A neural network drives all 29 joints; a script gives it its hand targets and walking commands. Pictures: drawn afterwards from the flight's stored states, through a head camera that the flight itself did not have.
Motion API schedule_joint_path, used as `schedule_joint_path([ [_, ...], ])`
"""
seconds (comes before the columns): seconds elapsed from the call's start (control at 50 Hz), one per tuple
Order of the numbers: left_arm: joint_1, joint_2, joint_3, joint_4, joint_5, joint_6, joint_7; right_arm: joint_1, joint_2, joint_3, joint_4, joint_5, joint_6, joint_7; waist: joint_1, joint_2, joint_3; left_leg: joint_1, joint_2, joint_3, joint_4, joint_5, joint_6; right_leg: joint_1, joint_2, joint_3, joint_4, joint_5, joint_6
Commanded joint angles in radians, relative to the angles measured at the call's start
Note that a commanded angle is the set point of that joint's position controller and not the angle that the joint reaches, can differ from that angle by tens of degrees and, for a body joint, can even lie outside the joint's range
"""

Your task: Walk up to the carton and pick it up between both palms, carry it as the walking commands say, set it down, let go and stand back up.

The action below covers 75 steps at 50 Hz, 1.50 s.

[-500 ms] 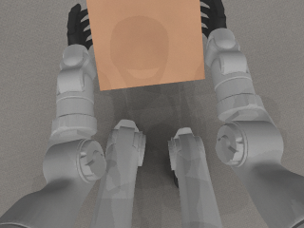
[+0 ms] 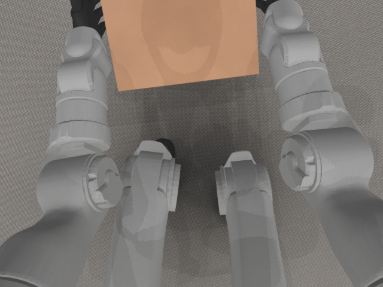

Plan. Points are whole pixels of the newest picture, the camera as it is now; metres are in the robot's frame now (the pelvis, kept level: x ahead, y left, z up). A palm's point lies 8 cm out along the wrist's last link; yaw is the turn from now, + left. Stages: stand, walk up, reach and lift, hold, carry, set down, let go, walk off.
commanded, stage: set down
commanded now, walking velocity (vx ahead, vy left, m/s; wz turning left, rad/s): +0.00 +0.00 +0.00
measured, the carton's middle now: (183, 28) +0.52 +0.08 -0.22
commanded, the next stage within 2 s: none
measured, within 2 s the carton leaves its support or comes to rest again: rests again in 1.12 s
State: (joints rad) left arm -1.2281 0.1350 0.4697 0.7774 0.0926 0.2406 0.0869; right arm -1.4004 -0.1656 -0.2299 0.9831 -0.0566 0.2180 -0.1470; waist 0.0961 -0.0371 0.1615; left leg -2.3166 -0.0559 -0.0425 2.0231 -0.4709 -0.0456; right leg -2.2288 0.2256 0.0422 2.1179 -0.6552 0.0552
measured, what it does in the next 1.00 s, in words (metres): stands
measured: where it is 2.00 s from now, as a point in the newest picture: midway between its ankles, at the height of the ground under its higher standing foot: (196, 195)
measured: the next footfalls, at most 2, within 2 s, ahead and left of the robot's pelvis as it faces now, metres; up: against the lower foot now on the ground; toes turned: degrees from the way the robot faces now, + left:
none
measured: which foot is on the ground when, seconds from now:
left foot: down 0.00-1.00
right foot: down 0.00-1.00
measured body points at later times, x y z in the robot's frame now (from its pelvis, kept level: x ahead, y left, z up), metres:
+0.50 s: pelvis +0.00 -0.01 -0.02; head +0.36 +0.01 +0.25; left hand +0.51 +0.23 -0.18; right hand +0.57 -0.07 -0.18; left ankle +0.13 +0.12 -0.37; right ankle +0.08 -0.11 -0.37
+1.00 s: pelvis +0.00 +0.00 -0.03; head +0.36 +0.01 +0.24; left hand +0.51 +0.23 -0.20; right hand +0.56 -0.07 -0.21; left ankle +0.13 +0.12 -0.37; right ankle +0.08 -0.10 -0.37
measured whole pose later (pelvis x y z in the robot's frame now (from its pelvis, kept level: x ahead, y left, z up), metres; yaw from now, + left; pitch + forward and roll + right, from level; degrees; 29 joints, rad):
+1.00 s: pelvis +0.00 +0.00 -0.03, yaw +0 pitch +38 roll +2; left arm -1.33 0.23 0.40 0.98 0.03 0.19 0.03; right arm -1.45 -0.22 -0.16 1.09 -0.02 0.17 -0.13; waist 0.12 -0.03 0.30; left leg -2.29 -0.02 -0.01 2.14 -0.51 -0.04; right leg -2.22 0.17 0.01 2.24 -0.68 0.01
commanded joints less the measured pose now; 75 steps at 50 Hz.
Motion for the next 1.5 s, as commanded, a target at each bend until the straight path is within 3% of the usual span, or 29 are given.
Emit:
schedule_joint_path([
  [0.0, -0.659, -0.750, -0.423, -0.041, -0.099, -0.034, -0.260, -0.521, 0.906, 0.321, -0.065, 0.087, -0.032, 0.242, 0.075, -0.094, -1.102, 0.759, -0.032, 0.113, -0.057, 0.363, 0.031, 0.330, -0.038, -0.088, -0.197, 0.294, -0.035],
  [0.26, -0.661, -0.735, -0.415, -0.023, -0.133, -0.056, -0.289, -0.540, 0.898, 0.350, -0.088, 0.121, -0.058, 0.224, 0.092, -0.107, -1.065, 0.687, -0.026, 0.116, 0.004, 0.411, 0.035, 0.390, -0.040, -0.056, -0.150, 0.399, -0.036],
  [0.66, -0.673, -0.704, -0.369, 0.046, -0.124, -0.062, -0.294, -0.557, 0.831, 0.296, -0.028, 0.091, -0.065, 0.244, 0.080, -0.096, -0.902, 0.626, -0.025, 0.102, 0.013, 0.326, 0.044, 0.290, -0.047, -0.058, -0.132, 0.292, -0.057],
  [1.14, -0.642, -0.677, -0.360, 0.112, -0.166, -0.095, -0.295, -0.558, 0.766, 0.324, -0.039, 0.118, -0.099, 0.251, 0.069, -0.106, -0.822, 0.570, -0.020, 0.086, 0.058, 0.355, 0.052, 0.304, -0.063, -0.041, -0.089, 0.345, -0.064],
  [1.48, -0.641, -0.609, -0.311, 0.166, -0.154, -0.109, -0.279, -0.556, 0.678, 0.291, -0.005, 0.102, -0.103, 0.255, 0.062, -0.089, -0.758, 0.562, -0.013, 0.079, 0.058, 0.313, 0.052, 0.279, -0.079, -0.038, -0.078, 0.299, -0.072],
])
